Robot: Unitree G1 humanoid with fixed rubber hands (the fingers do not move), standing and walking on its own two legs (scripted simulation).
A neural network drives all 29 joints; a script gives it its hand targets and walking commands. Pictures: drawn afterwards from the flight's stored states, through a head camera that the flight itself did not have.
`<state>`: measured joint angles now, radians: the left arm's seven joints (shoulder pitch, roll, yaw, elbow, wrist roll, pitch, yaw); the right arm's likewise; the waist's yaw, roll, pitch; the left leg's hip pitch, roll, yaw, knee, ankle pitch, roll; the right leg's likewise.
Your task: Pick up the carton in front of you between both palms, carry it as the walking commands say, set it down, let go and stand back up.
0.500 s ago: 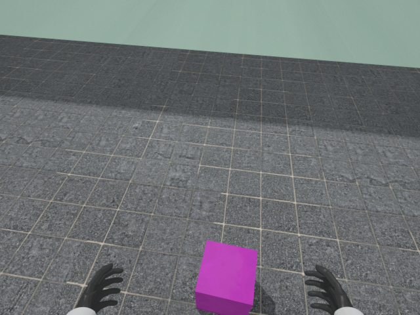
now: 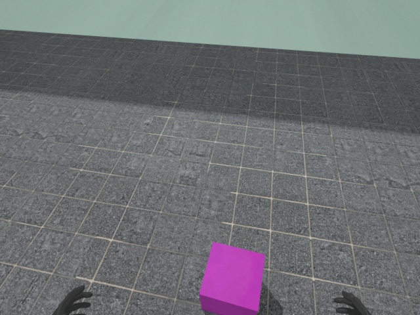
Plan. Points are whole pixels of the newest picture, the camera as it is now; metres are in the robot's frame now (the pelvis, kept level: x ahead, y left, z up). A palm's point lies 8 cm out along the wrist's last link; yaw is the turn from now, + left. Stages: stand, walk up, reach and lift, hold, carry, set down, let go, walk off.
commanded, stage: stand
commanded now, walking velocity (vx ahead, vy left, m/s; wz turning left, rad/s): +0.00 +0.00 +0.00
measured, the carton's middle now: (232, 283) +0.36 -0.07 -0.64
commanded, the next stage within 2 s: none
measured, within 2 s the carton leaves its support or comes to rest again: neither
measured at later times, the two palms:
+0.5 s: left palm out of the picture +0.09 +0.30 -0.08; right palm out of the picture +0.10 -0.29 -0.10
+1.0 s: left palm out of the picture +0.07 +0.31 -0.09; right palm out of the picture +0.06 -0.30 -0.10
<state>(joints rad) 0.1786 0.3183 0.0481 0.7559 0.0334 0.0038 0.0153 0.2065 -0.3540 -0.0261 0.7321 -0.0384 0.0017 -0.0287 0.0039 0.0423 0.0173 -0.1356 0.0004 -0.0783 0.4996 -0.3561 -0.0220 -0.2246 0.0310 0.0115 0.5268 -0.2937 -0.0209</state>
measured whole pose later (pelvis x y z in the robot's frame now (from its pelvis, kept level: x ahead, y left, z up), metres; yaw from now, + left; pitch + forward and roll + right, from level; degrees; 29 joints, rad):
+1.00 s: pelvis -0.03 +0.00 +0.01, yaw +0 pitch -3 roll +0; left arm 0.12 0.37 0.03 1.01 0.01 0.00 0.00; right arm 0.17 -0.39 0.00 0.97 -0.03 -0.01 -0.02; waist 0.01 0.03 0.04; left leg -0.06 0.00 -0.08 0.35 -0.25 -0.02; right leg -0.15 0.03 0.01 0.38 -0.18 -0.02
